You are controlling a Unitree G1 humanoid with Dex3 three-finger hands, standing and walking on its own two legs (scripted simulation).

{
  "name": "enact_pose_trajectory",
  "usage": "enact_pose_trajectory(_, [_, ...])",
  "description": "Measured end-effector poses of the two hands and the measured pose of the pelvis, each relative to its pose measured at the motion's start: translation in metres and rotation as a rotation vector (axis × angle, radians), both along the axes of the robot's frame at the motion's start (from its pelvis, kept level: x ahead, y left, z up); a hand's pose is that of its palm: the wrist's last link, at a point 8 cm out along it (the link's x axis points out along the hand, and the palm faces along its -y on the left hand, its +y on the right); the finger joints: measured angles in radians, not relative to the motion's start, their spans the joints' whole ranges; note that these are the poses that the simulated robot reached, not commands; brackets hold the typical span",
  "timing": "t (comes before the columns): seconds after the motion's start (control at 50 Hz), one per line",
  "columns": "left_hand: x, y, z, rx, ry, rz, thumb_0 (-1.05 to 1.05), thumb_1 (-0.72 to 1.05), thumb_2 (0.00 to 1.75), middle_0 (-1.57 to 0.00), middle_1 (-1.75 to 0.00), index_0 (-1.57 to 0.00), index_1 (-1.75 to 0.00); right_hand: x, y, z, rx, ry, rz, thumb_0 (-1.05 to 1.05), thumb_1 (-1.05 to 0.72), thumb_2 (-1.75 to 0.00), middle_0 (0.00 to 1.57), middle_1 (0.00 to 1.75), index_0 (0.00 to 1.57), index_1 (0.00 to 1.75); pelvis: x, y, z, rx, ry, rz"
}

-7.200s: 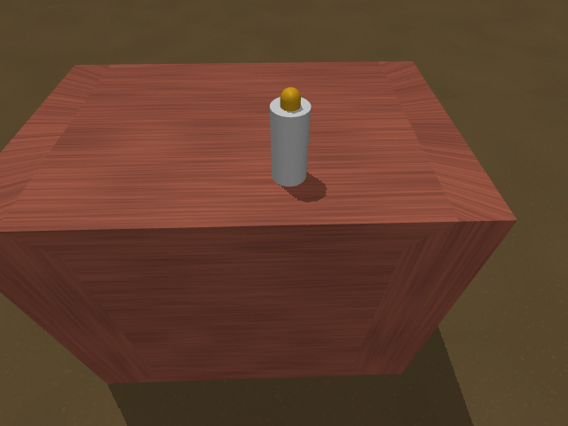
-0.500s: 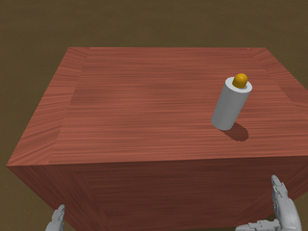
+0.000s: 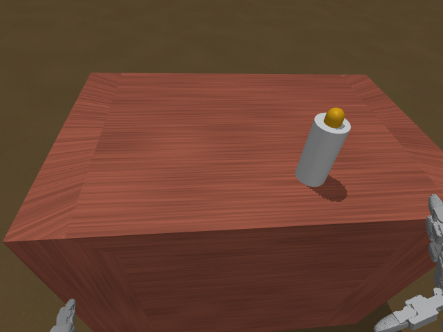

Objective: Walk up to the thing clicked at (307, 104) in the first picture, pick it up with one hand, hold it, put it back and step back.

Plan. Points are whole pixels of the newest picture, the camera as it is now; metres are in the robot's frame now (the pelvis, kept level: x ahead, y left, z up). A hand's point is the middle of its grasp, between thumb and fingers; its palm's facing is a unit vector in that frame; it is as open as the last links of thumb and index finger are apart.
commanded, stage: rise first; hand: right
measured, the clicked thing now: (322, 146) +0.45 -0.23 +0.11
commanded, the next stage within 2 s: go down in 0.82 s
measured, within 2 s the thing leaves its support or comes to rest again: neither
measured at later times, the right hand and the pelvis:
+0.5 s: hand (435, 257) +0.18 -0.26 +0.17, palm faces +0.39 +0.80 -0.46, open 17.4 cm; pelvis -0.01 +0.00 +0.00, yaw +0 degrees
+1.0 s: hand out of the picture +0.18 -0.26 +0.20, palm faces +0.43 +0.77 -0.47, open 17.3 cm; pelvis -0.01 +0.00 +0.00, yaw +0 degrees
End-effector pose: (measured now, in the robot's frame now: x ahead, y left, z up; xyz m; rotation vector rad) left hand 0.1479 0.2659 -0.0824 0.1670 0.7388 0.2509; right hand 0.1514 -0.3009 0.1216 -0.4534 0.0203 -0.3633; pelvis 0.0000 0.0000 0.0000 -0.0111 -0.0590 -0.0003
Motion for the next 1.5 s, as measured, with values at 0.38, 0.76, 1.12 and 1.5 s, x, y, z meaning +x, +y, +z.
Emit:
enact_pose_trajectory(0.38, [-0.006,-0.01,0.001,-0.029,-0.035,-0.017,-0.01,-0.55,0.05,-0.07,-0.05,-0.06,-0.05,-0.013,0.005,0.052,-0.113,-0.205,0.059,-0.01,0.53,-0.04,0.06,0.05,0.06,0.06,-0.01,-0.002,0.0,0.001,-0.018,-0.006])
enact_pose_trajectory(0.76, [-0.01,-0.011,-0.002,-0.038,-0.03,-0.007,-0.01,-0.55,0.07,-0.07,-0.05,-0.06,-0.06,-0.014,0.005,0.084,-0.197,-0.33,0.094,-0.01,0.52,-0.05,0.06,0.06,0.06,0.06,-0.014,-0.003,0.0,0.002,-0.021,-0.002])
enact_pose_trajectory(1.12, [-0.004,-0.009,0.001,-0.023,-0.038,0.007,-0.01,-0.53,0.06,-0.06,-0.05,-0.06,-0.05,-0.012,-0.003,0.09,-0.214,-0.411,0.09,-0.01,0.51,-0.06,0.06,0.06,0.06,0.06,-0.011,-0.002,-0.001,-0.001,-0.014,-0.002])
enact_pose_trajectory(1.5, [-0.003,-0.014,-0.005,0.034,-0.014,0.017,-0.01,-0.53,0.05,-0.06,-0.04,-0.05,-0.04,0.061,-0.073,0.09,0.03,-0.285,0.108,-0.01,0.55,-0.06,0.04,0.05,0.05,0.06,-0.008,-0.002,-0.001,0.004,0.027,-0.005])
